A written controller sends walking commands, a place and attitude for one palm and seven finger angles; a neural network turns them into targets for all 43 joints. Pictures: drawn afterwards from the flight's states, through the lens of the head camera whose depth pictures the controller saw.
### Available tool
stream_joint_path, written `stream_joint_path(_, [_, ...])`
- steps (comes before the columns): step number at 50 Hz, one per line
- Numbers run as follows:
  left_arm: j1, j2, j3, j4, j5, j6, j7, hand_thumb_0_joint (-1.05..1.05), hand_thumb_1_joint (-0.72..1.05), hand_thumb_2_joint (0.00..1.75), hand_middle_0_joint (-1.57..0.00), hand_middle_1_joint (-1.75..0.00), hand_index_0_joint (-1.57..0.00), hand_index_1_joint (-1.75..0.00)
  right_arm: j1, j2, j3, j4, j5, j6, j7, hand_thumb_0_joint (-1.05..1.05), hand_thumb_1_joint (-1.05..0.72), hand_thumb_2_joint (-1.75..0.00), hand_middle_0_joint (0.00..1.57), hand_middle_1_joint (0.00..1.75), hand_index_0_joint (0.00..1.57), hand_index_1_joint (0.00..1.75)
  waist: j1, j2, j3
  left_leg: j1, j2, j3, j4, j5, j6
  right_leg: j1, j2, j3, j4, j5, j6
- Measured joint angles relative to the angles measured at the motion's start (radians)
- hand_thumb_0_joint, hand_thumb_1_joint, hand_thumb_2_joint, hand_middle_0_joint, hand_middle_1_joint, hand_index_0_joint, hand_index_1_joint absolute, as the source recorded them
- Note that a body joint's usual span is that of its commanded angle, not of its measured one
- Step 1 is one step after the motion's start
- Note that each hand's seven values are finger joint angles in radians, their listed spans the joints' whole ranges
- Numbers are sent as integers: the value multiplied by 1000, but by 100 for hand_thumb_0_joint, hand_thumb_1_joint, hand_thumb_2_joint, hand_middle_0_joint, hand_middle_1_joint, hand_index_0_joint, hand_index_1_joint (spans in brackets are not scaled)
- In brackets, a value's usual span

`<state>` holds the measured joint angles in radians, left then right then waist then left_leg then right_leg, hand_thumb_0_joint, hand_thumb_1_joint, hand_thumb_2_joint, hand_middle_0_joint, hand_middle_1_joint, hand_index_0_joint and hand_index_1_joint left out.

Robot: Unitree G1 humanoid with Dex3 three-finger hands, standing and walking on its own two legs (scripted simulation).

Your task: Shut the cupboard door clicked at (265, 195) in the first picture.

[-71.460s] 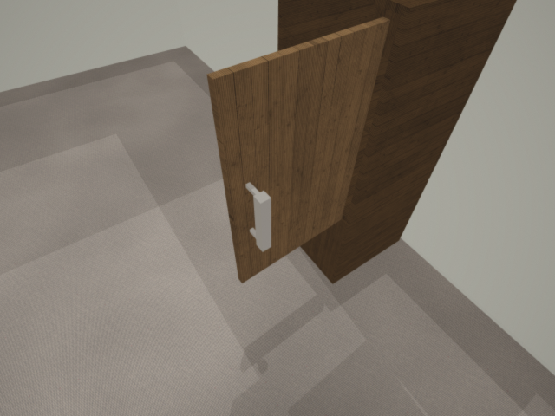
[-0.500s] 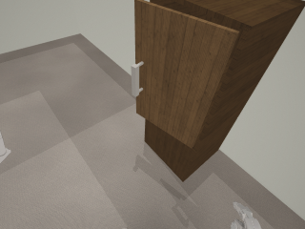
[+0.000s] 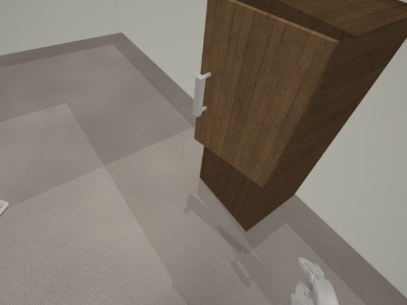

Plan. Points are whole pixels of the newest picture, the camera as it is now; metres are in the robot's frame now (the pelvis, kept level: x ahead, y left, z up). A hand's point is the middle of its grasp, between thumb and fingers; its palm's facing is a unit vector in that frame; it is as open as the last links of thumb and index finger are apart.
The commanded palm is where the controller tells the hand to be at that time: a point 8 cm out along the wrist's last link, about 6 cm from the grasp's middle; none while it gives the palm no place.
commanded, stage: step back with the hand held close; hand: left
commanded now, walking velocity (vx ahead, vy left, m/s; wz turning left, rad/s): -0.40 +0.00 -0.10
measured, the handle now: (202, 94) +0.80 +0.07 -0.06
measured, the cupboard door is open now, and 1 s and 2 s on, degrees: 12 12 12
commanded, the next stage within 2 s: stop stepping back and stand still in 0.06 s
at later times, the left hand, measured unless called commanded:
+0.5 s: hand out of the picture +0.09 +0.28 +0.15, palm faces +0.49 -0.78 -0.38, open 7.4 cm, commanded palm +0.04 +0.28 +0.18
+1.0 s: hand out of the picture +0.05 +0.29 +0.14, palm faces +0.53 -0.78 -0.32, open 7.4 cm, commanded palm -0.02 +0.31 +0.18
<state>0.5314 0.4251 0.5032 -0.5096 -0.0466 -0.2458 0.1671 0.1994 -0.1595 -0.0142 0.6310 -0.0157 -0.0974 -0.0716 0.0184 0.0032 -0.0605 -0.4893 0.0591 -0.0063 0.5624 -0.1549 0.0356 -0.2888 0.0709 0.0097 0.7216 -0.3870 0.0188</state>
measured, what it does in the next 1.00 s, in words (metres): walks backwards: right foot, then left foot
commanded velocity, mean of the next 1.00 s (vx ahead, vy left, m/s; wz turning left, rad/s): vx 0.09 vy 0.00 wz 0.00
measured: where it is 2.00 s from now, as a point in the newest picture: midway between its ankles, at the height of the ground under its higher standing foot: outside the picture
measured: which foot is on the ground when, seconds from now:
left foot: down 0.00-0.20, up 0.22-0.34, down 0.36-0.68, up 0.70-0.92, down 0.94-1.00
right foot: up 0.00-0.10, down 0.12-1.00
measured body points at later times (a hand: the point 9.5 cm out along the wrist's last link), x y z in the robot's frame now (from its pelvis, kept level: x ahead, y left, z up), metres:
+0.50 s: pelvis -0.12 -0.01 +0.00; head -0.16 +0.00 +0.45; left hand +0.06 +0.32 +0.17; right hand -0.04 -0.29 -0.09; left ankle -0.06 +0.08 -0.73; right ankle -0.18 -0.13 -0.73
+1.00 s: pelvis -0.16 +0.01 -0.01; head -0.18 +0.01 +0.44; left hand +0.02 +0.33 +0.16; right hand -0.01 -0.25 -0.10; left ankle -0.13 +0.14 -0.74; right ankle -0.17 -0.13 -0.73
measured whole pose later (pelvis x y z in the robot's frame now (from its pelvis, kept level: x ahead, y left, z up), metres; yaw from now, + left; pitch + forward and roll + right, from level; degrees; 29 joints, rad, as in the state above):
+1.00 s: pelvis -0.16 +0.01 -0.01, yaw +0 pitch -1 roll +0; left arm 0.41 0.32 0.37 -0.32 -0.04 -0.15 0.20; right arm 0.26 -0.25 -0.03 0.68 0.00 -0.08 -0.10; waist 0.01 -0.01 -0.04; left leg -0.31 0.04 0.06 0.63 -0.29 0.00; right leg -0.25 -0.07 -0.02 0.67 -0.37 0.02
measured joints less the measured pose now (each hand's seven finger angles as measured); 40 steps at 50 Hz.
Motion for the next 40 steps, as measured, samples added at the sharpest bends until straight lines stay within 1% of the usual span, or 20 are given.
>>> stream_joint_path(3, [-16, -30, -42, -23, -4, 5, -6, 2, 89, 89, -21, -30, -21, -30, -35, 13, 19, 18, -11, -30, 11, 1, -90, -90, 20, 30, 20, 30, 21, -19, 4, -20, 12, 35, -49, 48, -3, 95, -16, 4, -138, 12, 3])
stream_joint_path(6, [-69, -30, -87, -40, -2, 12, -22, 2, 89, 90, -21, -30, -21, -30, -98, 22, 30, 22, -20, -47, 19, 1, -90, -90, 20, 30, 20, 30, 24, -29, 48, -41, 25, 63, -93, 112, -11, 145, -20, 4, -248, 40, 1])
stream_joint_path(8, [-92, -3, -88, -57, -3, 10, -38, 2, 89, 89, -21, -30, -21, -30, -140, 25, 33, 8, -21, -46, 24, 1, -90, -90, 20, 30, 20, 30, 15, -22, 88, -57, 42, 74, -107, 152, -19, 151, -14, -3, -309, 8, -9])
stream_joint_path(10, [-81, 26, -86, -77, -7, 7, -58, 2, 89, 89, -21, -30, -21, -30, -157, 18, 29, -12, -13, -27, 28, 1, -90, -90, 20, 30, 20, 30, -12, 22, 125, -59, 74, 52, -120, 189, -29, 146, 24, -17, -313, 41, -29])
stream_joint_path(11, [-55, 47, -80, -92, -12, 5, -65, 2, 89, 89, -21, -30, -21, -30, -146, 16, 27, -22, -5, -11, 28, 1, -90, -90, 20, 30, 20, 30, -24, 31, 129, -55, 77, 43, -106, 179, -33, 144, 32, -20, -304, 53, -34])
stream_joint_path(12, [-16, 70, -71, -108, -17, 2, -69, 2, 89, 89, -22, -30, -21, -30, -125, 15, 27, -29, 7, 4, 27, 1, -90, -90, 20, 30, 20, 30, -34, 25, 118, -49, 63, 34, -64, 115, -37, 139, 29, -17, -286, 54, -36])
stream_joint_path(14, [84, 112, -39, -133, -26, -1, -67, 2, 89, 89, -22, -30, -22, -30, -59, 7, 27, -36, 26, 34, 20, 1, -90, -90, 20, 30, 20, 30, -46, -6, 63, -35, 13, 21, 61, -31, -42, 124, 5, -2, -249, 38, -39])
stream_joint_path(16, [168, 129, -10, -128, -27, 8, -54, 1, 88, 89, -22, -30, -22, -30, 15, -18, 24, -34, 30, 57, 7, 1, -90, -90, 20, 30, 20, 30, -53, -17, -10, 17, -23, 23, 117, -87, -44, 119, -13, 10, -232, 23, -39])
stream_joint_path(17, [185, 125, -5, -110, -25, 16, -43, 1, 88, 89, -22, -30, -22, -30, 50, -38, 18, -30, 31, 62, -1, 1, -90, -90, 20, 30, 20, 30, -57, -9, -44, 57, -31, 24, 101, -90, -41, 119, -17, 9, -228, 18, -36])
stream_joint_path(19, [152, 100, -12, -41, -17, 32, -24, 1, 88, 89, -23, -30, -22, -30, 101, -78, 0, -4, 32, 60, -19, 1, -90, -90, 20, 30, 20, 30, -68, 11, -82, 106, -51, 10, 41, -144, -13, 120, -29, -13, -215, 8, -26])
stream_joint_path(23, [17, -1, -35, 149, -9, 65, 11, 1, 89, 89, -22, -30, -22, -30, 131, -116, -11, 54, 33, 56, -36, 2, -90, -90, 20, 30, 20, 30, -43, 9, -61, 143, -75, 22, -4, -59, 9, 145, -57, -8, -226, 33, -8])
stream_joint_path(26, [-45, -61, -68, 217, -2, 99, 24, 1, 89, 89, -21, -30, -21, -30, 125, -103, -2, 59, 32, 35, -40, 2, -90, -90, 20, 30, 20, 30, -42, -7, -26, 158, -84, 25, -56, -15, 11, 136, -65, -3, -226, 52, -8])
stream_joint_path(28, [-66, -86, -104, 202, 6, 116, 21, 2, 89, 90, -21, -30, -21, -30, 114, -79, 8, 52, 27, 14, -38, 2, -90, -90, 20, 30, 20, 30, -48, -25, 3, 162, -90, 20, -93, 10, 7, 124, -62, 3, -223, 51, -14])
stream_joint_path(30, [-65, -91, -139, 143, 14, 117, 10, 2, 90, 90, -21, -30, -21, -30, 99, -49, 20, 39, 18, -8, -31, 2, -90, -90, 20, 30, 20, 30, -59, -42, 27, 160, -92, 9, -120, 17, 0, 113, -55, 2, -225, 47, -24])
stream_joint_path(32, [-37, -74, -159, 61, 19, 103, -2, 2, 89, 89, -21, -30, -21, -30, 84, -23, 31, 22, 8, -24, -21, 2, -90, -90, 20, 30, 20, 30, -73, -49, 40, 146, -87, -3, -126, -2, -7, 103, -49, -12, -231, 40, -38])
stream_joint_path(34, [13, -30, -149, -13, 22, 79, -12, 2, 89, 89, -21, -30, -21, -30, 71, -3, 38, 3, -1, -26, -12, 2, -90, -90, 20, 30, 20, 30, -84, -45, 40, 116, -78, -12, -88, -76, -18, 92, -43, -28, -233, 32, -56])
stream_joint_path(35, [40, -2, -133, -43, 21, 66, -15, 2, 89, 89, -21, -30, -21, -30, 67, 3, 37, -5, -4, -20, -7, 2, -90, -90, 20, 30, 20, 30, -82, -41, 35, 87, -74, -11, -29, -141, -23, 84, -39, -32, -231, 33, -67])
stream_joint_path(37, [80, 43, -91, -80, 18, 41, -14, 2, 89, 89, -22, -30, -21, -30, 63, 6, 32, -5, -3, -1, 3, 2, -90, -90, 20, 30, 20, 30, -57, -49, 16, 15, -81, 2, 194, -197, -35, 73, -48, -23, -236, 105, -83])
stream_joint_path(38, [89, 51, -72, -80, 15, 27, -13, 2, 89, 89, -22, -30, -22, -30, 63, 0, 27, 3, -3, 8, 7, 2, -90, -90, 20, 30, 20, 30, -43, -50, 3, -14, -83, 7, 304, -204, -38, 70, -55, -15, -235, 130, -81])
stream_joint_path(40, [84, 45, -48, -40, 12, 6, -5, 1, 88, 89, -22, -30, -22, -30, 74, -21, 20, 17, -2, 26, 9, 1, -90, -90, 20, 30, 20, 30, -22, -41, -29, -35, -72, 17, 405, -207, -36, 74, -68, -7, -238, 121, -63])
